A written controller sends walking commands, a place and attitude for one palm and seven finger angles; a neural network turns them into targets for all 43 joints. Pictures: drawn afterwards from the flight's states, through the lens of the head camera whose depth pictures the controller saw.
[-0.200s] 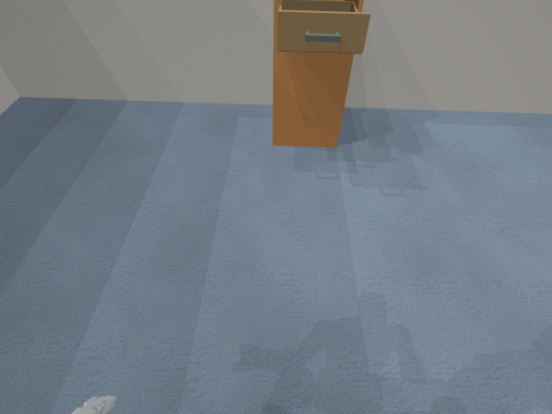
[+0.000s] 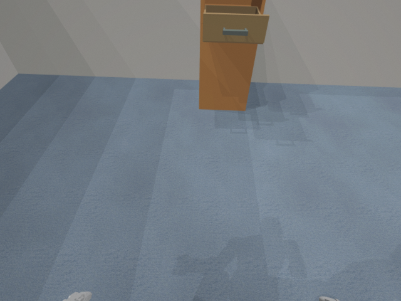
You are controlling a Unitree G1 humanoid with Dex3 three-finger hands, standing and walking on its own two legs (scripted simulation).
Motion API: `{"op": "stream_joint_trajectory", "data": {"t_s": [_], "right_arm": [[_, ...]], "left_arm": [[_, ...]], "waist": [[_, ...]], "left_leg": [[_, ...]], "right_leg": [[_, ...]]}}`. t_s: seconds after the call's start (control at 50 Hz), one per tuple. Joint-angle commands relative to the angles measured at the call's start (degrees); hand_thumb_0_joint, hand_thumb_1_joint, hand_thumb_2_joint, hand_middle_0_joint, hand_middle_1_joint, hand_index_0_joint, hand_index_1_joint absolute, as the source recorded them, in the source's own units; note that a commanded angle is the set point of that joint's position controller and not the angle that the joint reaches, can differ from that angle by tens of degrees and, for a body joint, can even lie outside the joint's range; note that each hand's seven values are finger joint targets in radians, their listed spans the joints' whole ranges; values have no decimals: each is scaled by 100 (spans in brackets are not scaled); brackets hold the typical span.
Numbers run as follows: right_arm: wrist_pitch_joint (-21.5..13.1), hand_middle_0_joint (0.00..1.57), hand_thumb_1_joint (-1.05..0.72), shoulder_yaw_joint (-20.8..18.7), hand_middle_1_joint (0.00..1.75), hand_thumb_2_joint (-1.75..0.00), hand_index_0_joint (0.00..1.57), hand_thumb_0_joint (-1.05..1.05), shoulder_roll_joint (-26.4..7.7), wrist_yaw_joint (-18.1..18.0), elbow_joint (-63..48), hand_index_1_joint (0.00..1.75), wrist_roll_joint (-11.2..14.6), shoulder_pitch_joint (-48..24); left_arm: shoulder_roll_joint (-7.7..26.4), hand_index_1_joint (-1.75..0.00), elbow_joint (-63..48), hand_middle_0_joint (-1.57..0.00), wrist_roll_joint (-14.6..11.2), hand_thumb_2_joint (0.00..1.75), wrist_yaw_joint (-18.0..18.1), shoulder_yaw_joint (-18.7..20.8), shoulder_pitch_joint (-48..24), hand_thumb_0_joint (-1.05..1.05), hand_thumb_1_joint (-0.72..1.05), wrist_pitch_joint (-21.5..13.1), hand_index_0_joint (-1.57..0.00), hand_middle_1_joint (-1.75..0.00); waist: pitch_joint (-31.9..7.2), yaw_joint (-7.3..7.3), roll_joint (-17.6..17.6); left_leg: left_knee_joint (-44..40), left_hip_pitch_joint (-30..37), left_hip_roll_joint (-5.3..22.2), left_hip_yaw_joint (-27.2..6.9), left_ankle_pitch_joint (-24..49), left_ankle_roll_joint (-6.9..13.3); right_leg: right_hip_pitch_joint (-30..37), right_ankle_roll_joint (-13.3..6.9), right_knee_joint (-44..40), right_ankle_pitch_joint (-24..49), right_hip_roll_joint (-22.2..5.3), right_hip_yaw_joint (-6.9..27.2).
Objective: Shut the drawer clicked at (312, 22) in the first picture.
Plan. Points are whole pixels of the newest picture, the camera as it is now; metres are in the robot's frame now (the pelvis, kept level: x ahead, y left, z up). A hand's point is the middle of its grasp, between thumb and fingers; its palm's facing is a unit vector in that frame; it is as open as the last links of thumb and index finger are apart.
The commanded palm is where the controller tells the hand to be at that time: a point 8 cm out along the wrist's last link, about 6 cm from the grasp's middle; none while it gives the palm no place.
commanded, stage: stand and wait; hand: left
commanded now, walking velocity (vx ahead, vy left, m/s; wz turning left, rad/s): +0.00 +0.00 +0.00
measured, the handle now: (235, 30) +1.40 -0.10 -0.01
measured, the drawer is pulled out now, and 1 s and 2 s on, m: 0.30 0.30 0.30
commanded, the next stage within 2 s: look at it before walking up in 0.62 s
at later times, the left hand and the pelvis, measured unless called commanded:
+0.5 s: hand out of the picture +0.06 +0.24 -0.15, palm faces -0.03 -0.94 -0.33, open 7.3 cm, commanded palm none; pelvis -0.01 -0.01 +0.00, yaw +0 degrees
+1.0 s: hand out of the picture +0.07 +0.23 -0.15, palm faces -0.04 -0.95 -0.32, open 7.3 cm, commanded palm none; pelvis -0.01 -0.01 +0.01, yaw -1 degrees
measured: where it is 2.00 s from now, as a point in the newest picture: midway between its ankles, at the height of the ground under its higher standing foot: outside the picture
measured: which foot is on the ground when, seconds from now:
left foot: down 0.00-1.00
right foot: down 0.00-1.00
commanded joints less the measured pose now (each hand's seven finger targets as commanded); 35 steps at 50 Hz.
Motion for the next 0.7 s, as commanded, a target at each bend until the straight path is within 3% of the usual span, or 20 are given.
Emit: {"op": "stream_joint_trajectory", "data": {"t_s": [0.0,0.26,0.34,0.68], "right_arm": [[-140,20,-90,-291,30,-90,20,0,-1205,-91,-300,30,15,-326],[-148,20,-90,-257,30,-90,20,0,-1220,-89,42,30,38,-292],[-140,20,-90,-246,30,-90,20,0,-1232,-87,143,30,48,-224],[-142,20,-90,-242,30,-90,20,0,-1255,-76,329,30,52,-185]], "left_arm": [[1220,-30,-358,-20,28,90,106,312,-293,0,90,-161,-20,-30],[1223,-30,-58,-20,13,90,94,311,-196,0,90,-183,-20,-30],[1241,-30,30,-20,11,90,96,306,-203,0,90,-191,-20,-30],[1237,-30,150,-20,30,90,96,304,-229,0,90,-189,-20,-30]], "waist": [[-203,-36,-5],[-316,-20,70],[-261,-26,-58],[-101,-15,-18]], "left_leg": [[-573,54,640,-545,1033,208],[-702,149,684,-562,920,166],[-741,118,685,-573,879,145],[-931,137,726,-578,723,128]], "right_leg": [[-38,-274,-559,932,-508,491],[104,-289,-766,863,-555,571],[127,-292,-843,823,-569,593],[40,-275,-992,624,-547,633]]}}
